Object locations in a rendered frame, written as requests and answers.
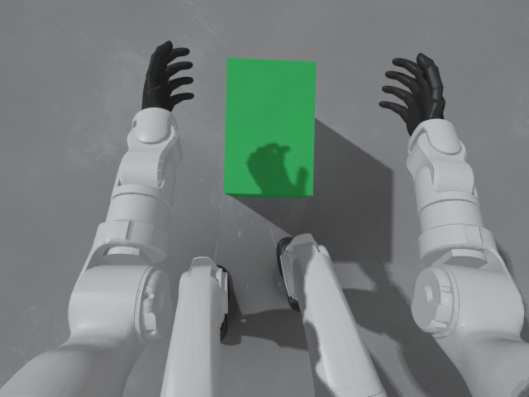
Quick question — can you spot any right robot thigh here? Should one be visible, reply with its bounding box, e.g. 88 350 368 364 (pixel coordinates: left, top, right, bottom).
280 242 388 397

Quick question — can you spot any left robot hand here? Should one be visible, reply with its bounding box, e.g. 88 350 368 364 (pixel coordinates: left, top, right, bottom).
141 41 194 112

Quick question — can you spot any robot right upper arm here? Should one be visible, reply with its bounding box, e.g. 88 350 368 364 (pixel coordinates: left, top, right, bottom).
411 263 529 397

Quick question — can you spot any right robot forearm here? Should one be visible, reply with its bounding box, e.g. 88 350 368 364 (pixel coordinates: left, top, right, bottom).
406 119 524 333

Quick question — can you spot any robot left upper arm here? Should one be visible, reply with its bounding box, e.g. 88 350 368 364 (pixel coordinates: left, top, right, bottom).
0 265 173 397

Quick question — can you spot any carton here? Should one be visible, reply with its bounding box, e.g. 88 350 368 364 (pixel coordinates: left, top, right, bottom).
224 58 316 199

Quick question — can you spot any left robot forearm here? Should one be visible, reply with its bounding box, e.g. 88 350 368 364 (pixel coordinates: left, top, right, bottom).
68 108 183 331

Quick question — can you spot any right robot hand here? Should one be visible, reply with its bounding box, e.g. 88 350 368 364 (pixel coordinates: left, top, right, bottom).
379 53 446 136

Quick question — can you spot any right robot foot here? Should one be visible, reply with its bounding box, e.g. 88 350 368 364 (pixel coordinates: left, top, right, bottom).
276 237 301 312

